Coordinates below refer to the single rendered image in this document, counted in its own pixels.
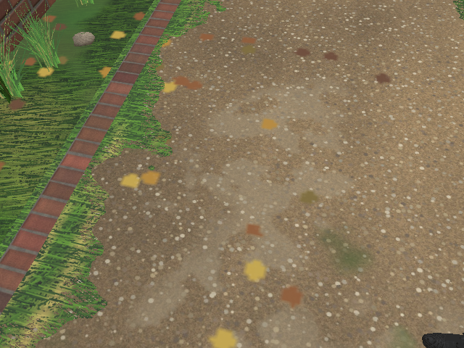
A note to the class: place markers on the right robot hand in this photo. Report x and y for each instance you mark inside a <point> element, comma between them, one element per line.
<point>443,340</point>

